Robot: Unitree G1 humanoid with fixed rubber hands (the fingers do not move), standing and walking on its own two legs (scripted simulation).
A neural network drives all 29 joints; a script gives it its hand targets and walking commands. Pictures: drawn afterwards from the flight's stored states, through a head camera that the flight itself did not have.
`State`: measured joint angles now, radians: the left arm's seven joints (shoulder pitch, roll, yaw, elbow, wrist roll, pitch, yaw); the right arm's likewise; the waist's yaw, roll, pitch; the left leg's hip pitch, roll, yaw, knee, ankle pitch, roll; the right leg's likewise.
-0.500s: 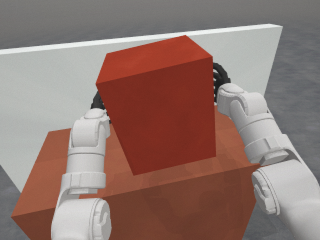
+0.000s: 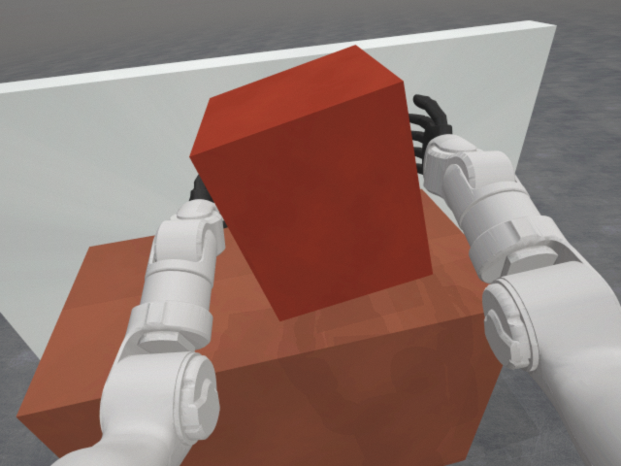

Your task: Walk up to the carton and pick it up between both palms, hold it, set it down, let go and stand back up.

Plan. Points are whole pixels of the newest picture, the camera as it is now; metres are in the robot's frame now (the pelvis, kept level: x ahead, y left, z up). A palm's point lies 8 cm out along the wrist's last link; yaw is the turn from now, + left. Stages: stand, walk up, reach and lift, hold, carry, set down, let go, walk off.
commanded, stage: set down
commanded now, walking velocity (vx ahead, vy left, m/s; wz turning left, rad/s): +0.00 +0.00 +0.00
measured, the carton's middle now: (317, 183) +0.42 -0.01 +0.23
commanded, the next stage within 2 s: none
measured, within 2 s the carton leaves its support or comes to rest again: neither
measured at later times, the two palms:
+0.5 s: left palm (189, 244) +0.41 +0.18 +0.16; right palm (394, 200) +0.44 -0.12 +0.19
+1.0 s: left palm (209, 260) +0.41 +0.15 +0.13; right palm (411, 214) +0.43 -0.14 +0.17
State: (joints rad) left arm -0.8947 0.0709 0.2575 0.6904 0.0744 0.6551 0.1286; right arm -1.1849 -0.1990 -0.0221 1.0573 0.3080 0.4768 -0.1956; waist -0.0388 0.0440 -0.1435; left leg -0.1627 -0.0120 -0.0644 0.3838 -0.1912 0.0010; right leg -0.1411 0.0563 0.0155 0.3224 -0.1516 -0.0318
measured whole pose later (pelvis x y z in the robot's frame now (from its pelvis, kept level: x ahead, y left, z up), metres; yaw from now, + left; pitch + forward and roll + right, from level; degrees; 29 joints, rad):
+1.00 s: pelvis +0.01 +0.01 +0.00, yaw +0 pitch +2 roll -1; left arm -0.83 0.01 0.31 0.92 0.12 0.31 0.18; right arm -1.01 -0.11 -0.28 1.19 0.01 0.10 -0.06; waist 0.00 0.02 -0.11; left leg -0.21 -0.02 -0.05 0.35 -0.17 0.01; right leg -0.19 0.04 0.02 0.29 -0.14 -0.02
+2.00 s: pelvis +0.03 +0.00 +0.00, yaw -1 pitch +13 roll +0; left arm -0.84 -0.02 0.38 1.06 0.22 0.09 0.18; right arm -0.90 -0.05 -0.53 1.18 -0.27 -0.11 -0.01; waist 0.04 0.01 -0.16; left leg -0.40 0.00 0.00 0.36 -0.18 0.00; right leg -0.40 0.04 -0.01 0.34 -0.16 -0.03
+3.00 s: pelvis +0.01 +0.00 -0.01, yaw -2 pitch +17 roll +0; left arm -0.93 0.04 0.35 1.18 0.14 0.01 0.18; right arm -0.96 -0.09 -0.49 1.23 -0.21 -0.09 0.00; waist 0.05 0.01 -0.18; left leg -0.53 0.01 0.05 0.40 -0.17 0.00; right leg -0.54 0.04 -0.02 0.39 -0.15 -0.04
